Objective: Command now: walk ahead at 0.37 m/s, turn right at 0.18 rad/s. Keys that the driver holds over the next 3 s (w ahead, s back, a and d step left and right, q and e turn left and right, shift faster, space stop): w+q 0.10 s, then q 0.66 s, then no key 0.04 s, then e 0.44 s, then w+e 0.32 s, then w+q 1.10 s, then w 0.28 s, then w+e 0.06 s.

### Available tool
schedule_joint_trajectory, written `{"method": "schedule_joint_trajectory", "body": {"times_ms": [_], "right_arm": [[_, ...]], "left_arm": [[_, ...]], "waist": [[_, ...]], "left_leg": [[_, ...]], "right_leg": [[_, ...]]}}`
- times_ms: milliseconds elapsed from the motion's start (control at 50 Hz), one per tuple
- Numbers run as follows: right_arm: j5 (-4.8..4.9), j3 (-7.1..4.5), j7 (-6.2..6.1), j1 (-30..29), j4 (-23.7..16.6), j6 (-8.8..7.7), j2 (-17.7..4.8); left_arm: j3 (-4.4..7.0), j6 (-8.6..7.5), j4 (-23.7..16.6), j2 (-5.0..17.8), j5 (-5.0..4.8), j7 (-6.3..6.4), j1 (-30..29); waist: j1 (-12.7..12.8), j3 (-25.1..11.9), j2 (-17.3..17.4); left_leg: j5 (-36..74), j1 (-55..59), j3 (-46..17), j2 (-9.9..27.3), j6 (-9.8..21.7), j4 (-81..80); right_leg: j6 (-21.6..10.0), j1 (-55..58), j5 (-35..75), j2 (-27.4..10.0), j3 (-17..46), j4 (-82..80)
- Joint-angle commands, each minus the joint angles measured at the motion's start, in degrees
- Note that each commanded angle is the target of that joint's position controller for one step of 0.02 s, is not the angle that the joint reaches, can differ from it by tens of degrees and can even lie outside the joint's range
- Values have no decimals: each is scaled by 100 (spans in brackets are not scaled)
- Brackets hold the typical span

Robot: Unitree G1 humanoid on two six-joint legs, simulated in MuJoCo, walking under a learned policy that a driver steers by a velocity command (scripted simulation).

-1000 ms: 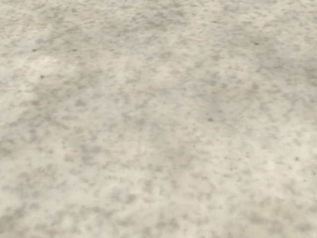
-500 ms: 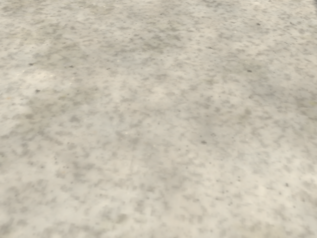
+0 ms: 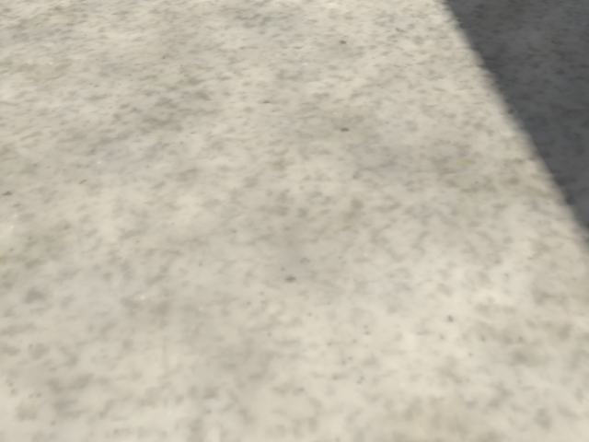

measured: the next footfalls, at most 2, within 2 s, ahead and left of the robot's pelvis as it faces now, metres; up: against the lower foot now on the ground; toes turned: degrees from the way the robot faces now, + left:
left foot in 0.14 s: +0.15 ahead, +0.13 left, +0.00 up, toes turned +2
right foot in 0.72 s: +0.33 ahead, -0.01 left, +0.00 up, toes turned +25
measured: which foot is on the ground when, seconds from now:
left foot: up 0.00-0.12, down 0.14-0.72, up 0.74-1.00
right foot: down 0.00-0.16, up 0.18-0.70, down 0.72-1.00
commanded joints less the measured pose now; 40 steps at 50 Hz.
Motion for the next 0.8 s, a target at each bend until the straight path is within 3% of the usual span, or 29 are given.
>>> {"method": "schedule_joint_trajectory", "body": {"times_ms": [20,80,120,140,160,180,200,220,260,320,440,540,620,660,680,700,720,740,760,780,800], "right_arm": [[30,-16,23,-820,-567,-177,-356],[78,-13,26,-685,-600,-223,-399],[45,-36,-17,-3,-389,-284,-386],[32,-97,-81,610,-195,-353,-516],[-59,-195,-146,1295,-143,-415,-1001],[50,-311,-123,1464,-21,-364,-1483],[194,-234,-45,1302,-2,-327,-1066],[215,-172,2,982,-101,-337,-805],[185,-125,-4,666,-177,-356,-632],[223,-161,-50,769,-110,-337,-709],[197,-221,-172,1258,6,-132,-745],[149,-277,-249,1382,-11,-6,-824],[100,-329,-261,1205,-112,97,-917],[107,-354,-255,904,-211,129,-970],[147,-356,-248,660,-277,132,-985],[221,-336,-240,456,-354,106,-934],[279,-231,-228,814,-441,72,-532],[262,-243,-282,1502,-417,151,-450],[36,-322,-319,1533,-239,228,-866],[17,-350,-280,1239,-178,265,-902],[54,-347,-219,1068,-159,311,-824]], "left_arm": [[202,-164,-171,897,37,1,243],[197,-232,-121,974,43,-1,162],[149,-255,-55,901,25,42,68],[79,-291,-34,724,40,62,59],[-39,-330,-246,386,-32,67,-51],[-7,-311,-327,479,32,95,120],[48,-236,-236,750,162,131,75],[28,-217,-197,680,152,100,-60],[12,-166,-240,615,96,64,-318],[-25,-16,-262,529,85,45,-368],[-65,178,-492,488,53,103,-1138],[-111,184,-656,500,-1,141,-1696],[-137,109,-741,592,-69,196,-1823],[-132,56,-705,659,-103,233,-1574],[-122,18,-650,678,-87,267,-1321],[-98,-47,-587,756,-28,326,-998],[-10,-80,-630,1199,26,409,-774],[-1,30,-742,1454,-71,381,-996],[-4,105,-664,1182,-132,345,-780],[-114,117,-711,788,-120,333,-957],[-169,134,-755,614,-79,322,-1260]], "waist": [[264,408,-741],[124,557,-682],[-296,527,-428],[-575,216,-112],[-807,-341,793],[-599,-244,1422],[-385,70,584],[-277,196,243],[-158,144,262],[-86,-242,353],[-330,-197,384],[-475,-100,440],[-476,-29,536],[-318,-3,611],[-127,15,603],[79,-64,436],[-62,-606,-660],[-411,-801,-1556],[-354,-674,-1008],[-365,-324,-598],[-435,-71,-475]], "left_leg": [[7,-321,201,-1,150,-443],[-87,379,310,-46,435,-830],[4,1558,351,-273,593,-1431],[-27,2377,-11,-163,701,-1726],[-535,3258,-1814,1066,1131,-2334],[295,3494,-3753,1986,1737,-2821],[1080,3175,-3573,1934,1871,-2574],[2051,2891,-2857,1661,1840,-2398],[3630,2571,-1851,1117,1598,-2336],[5154,2466,-1336,789,1549,-2173],[4776,2523,-1559,648,1442,-2034],[4533,2546,-1979,614,1345,-1753],[4502,2453,-2424,570,1322,-1452],[3995,2227,-2675,436,1142,-1348],[3591,1973,-2720,266,961,-1209],[3111,1552,-2618,23,713,-819],[1126,1058,-1851,-406,422,389],[-2805,134,-832,-1422,322,1259],[-2660,35,-578,-930,251,2221],[-2188,56,-613,-809,223,2502],[-1795,132,-591,-698,157,2534]], "right_leg": [[-834,-64,-1047,-1613,1363,-767],[-741,-387,-904,-1751,1269,-706],[-516,-774,204,-1598,854,-121],[-308,-902,1223,-1295,413,818],[37,-1517,1018,-746,-326,2518],[278,-2729,-1534,-34,-889,3606],[294,-2915,-1647,-375,-606,4195],[339,-2843,-1335,-545,-566,4408],[462,-2649,-961,-768,-621,4286],[720,-2396,-636,-674,-763,4309],[878,-2917,-331,-670,-769,3764],[802,-2860,-211,-553,-662,3143],[672,-2385,-452,-398,-535,2482],[591,-1713,-427,-332,-456,1753],[542,-1132,-106,-309,-467,1065],[457,-273,655,-542,-317,289],[111,747,1674,-1957,831,123],[-699,973,3260,-3130,2370,105],[-1017,610,3324,-3203,2273,208],[-915,177,3030,-2802,1658,176],[-729,-182,2550,-2374,1014,40]]}}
